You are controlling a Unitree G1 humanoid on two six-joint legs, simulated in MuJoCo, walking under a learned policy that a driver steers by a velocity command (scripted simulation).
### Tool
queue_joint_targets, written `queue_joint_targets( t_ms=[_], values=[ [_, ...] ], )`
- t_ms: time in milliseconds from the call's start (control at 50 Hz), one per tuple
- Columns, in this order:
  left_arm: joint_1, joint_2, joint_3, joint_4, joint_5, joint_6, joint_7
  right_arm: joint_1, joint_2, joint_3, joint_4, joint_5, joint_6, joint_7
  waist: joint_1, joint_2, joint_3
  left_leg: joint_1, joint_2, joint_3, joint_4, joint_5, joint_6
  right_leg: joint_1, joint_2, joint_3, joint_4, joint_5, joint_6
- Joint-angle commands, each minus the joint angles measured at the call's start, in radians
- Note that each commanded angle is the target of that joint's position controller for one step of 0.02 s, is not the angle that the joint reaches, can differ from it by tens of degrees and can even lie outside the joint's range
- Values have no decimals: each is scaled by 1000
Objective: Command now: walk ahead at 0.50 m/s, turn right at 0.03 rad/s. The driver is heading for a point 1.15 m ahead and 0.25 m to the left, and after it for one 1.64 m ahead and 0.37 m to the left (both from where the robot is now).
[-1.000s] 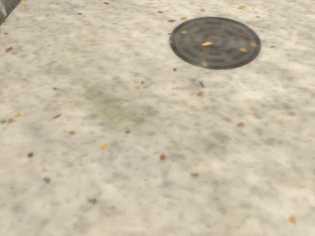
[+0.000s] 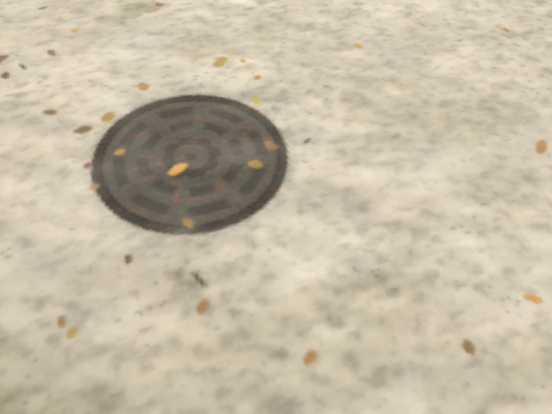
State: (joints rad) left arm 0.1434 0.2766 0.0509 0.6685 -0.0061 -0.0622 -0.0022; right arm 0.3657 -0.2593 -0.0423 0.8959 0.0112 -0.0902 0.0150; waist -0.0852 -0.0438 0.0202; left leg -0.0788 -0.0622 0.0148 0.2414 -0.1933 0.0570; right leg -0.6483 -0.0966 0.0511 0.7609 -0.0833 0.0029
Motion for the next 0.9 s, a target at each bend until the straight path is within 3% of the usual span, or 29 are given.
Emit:
queue_joint_targets(
  t_ms=[20, 80, 120, 140, 160, 180, 200, 220, 240, 260, 280, 300, 340, 380, 460, 520, 620, 660, 680, 700, 720, 740, 760, 780, 800, 820, 840, 900],
  values=[
    [-117, 28, 1, -91, -5, -22, -11, -6, -175, -34, -45, 11, -7, -8, -4, 108, 22, -32, 234, -134, -93, 255, 139, 49, 27, -36, -142, 140, 9],
    [-194, 37, 4, -120, -11, -33, -27, 50, -179, -33, -18, 15, 13, -11, -16, 108, 45, 25, 266, -176, -47, 267, 135, 60, 54, -30, -220, 124, 2],
    [-192, 60, 12, -125, -11, -43, -34, 52, -197, -40, -12, 17, 25, -19, 9, 120, 41, 69, 292, -211, 1, 296, 120, 98, 65, -18, -269, 68, -14],
    [-160, 77, 19, -117, -10, -46, -34, 44, -208, -44, -12, 16, 30, -22, 34, 131, 26, 74, 296, -220, 38, 347, 110, 158, 74, -22, -286, 40, -26],
    [-78, 102, 33, -95, -7, -50, -29, 22, -214, -45, -17, 17, 32, -24, 89, 132, -20, 54, 273, -201, 123, 465, 92, 294, 91, -40, -322, 40, -48],
    [62, 148, 56, -57, 1, -50, -19, 13, -195, -38, -25, 11, 30, -23, 156, 120, -121, -20, 219, -167, 285, 501, 62, 524, 72, -33, -313, 62, -80],
    [248, 224, 77, -34, 20, -46, -5, -6, -130, -14, -64, -15, 25, -21, 231, 16, -289, -221, 145, -124, 589, 242, 22, 832, -125, 157, -260, 85, -146],
    [281, 272, 83, -12, 23, -32, -10, 143, -26, 16, -76, 3, 7, -18, 161, -266, -429, -557, 21, -78, 898, -378, -31, 1099, -351, 570, -350, -81, -292],
    [276, 168, 62, -14, 16, -27, -9, 97, -139, -11, -58, 28, 1, -17, 194, -167, -369, -654, 72, -156, 1016, -382, -34, 1030, -321, 617, -419, -243, -277],
    [214, 126, 46, -12, 7, -28, -5, 5, -182, -28, -83, 39, 1, -17, 191, -112, -213, -698, 110, -139, 1031, -289, -32, 901, -284, 454, -444, -225, -236],
    [153, 103, 37, -9, 9, -30, -7, -39, -167, -29, -89, 31, 5, -21, 162, -55, -138, -666, 147, -120, 1007, -210, -38, 770, -239, 344, -478, -151, -214],
    [107, 78, 31, -3, 12, -33, -11, -60, -154, -33, -95, 19, 13, -22, 135, -49, -80, -637, 170, -118, 966, -161, -43, 668, -205, 262, -515, -88, -204],
    [57, 64, 32, 12, 18, -47, -13, -36, -108, -32, -95, 22, 38, -19, 87, -65, -39, -553, 197, -117, 925, -107, -52, 544, -173, 146, -586, -17, -195],
    [44, 78, 39, 32, 15, -58, -10, -57, -80, -29, -114, 19, 58, -17, 69, -42, -8, -565, 207, -117, 886, -69, -63, 501, -179, 66, -624, 62, -206],
    [61, 120, 55, 68, 18, -57, 2, -144, -69, -25, -154, 11, 60, -1, 81, -11, 18, -593, 206, -106, 682, 128, -70, 519, -160, -79, -648, 127, -196],
    [90, 152, 64, 89, 11, -48, 11, -251, -59, -15, -189, 9, 53, 20, 121, 7, 44, -559, 188, -49, 522, 231, -56, 542, -155, -163, -652, 133, -175],
    [149, 193, 80, 130, -16, -16, 14, -360, -86, -22, -257, 9, 58, 42, 140, 1, 70, -576, 156, 9, 405, 116, 0, 709, -203, -219, -568, 241, -139],
    [136, 223, 87, 129, -24, 0, 18, -308, -119, -40, -262, 8, 64, 44, 94, -30, 12, -458, 90, 71, 400, 9, 40, 740, -200, -251, -420, 563, -115],
    [121, 228, 87, 126, -28, 11, 20, -195, -150, -62, -238, 11, 66, 42, 25, -28, -52, -305, 40, 102, 368, 5, 68, 715, -177, -279, -253, 685, -94],
    [128, 205, 76, 120, -24, 14, 24, -21, -216, -99, -188, 15, 71, 28, -56, 2, -144, -38, -1, 88, 325, 47, 106, 592, -132, -302, -18, 633, -55],
    [167, 119, 47, 86, 15, 5, 25, 79, -329, -132, -168, 20, 80, 5, -50, 200, -221, 268, 211, -279, 289, 26, 206, 247, -47, -310, 343, 97, 7],
    [186, 52, 17, 41, 17, -30, 16, 25, -369, -125, -212, 17, 64, 11, 23, 312, -366, 457, 395, -834, 99, -178, 379, -47, 143, -88, 600, -526, 42],
    [72, 147, 36, 26, -23, -60, 2, 25, -273, -97, -219, 11, 48, 21, -40, 170, -326, 437, 390, -788, 32, -204, 327, -157, 88, 41, 635, -477, 18],
    [25, 150, 35, 10, -40, -76, -3, -2, -229, -85, -213, 8, 36, 21, -24, 147, -204, 323, 356, -641, 37, -152, 289, -189, 48, 26, 584, -393, -8],
    [27, 140, 34, 22, -20, -82, 6, -67, -201, -76, -219, 9, 31, 20, 25, 68, -128, 173, 309, -529, 40, -53, 252, -134, 4, 27, 490, -317, -13],
    [36, 153, 44, 34, 5, -77, 12, -125, -162, -64, -233, 3, 29, 15, 62, 78, -93, 59, 275, -446, 30, 56, 231, -59, -24, 31, 406, -269, -8],
    [53, 154, 47, 38, 11, -65, 10, -154, -152, -58, -250, -7, 29, 10, 88, 100, -80, -16, 254, -413, 9, 118, 229, 1, -34, 34, 375, -236, -1],
    [73, 111, 38, 50, 17, -35, 6, -145, -155, -57, -240, -9, 19, -5, 104, 91, -72, -94, 234, -297, -30, 296, 236, 39, -30, -1, 263, -140, 38]
  ],
)
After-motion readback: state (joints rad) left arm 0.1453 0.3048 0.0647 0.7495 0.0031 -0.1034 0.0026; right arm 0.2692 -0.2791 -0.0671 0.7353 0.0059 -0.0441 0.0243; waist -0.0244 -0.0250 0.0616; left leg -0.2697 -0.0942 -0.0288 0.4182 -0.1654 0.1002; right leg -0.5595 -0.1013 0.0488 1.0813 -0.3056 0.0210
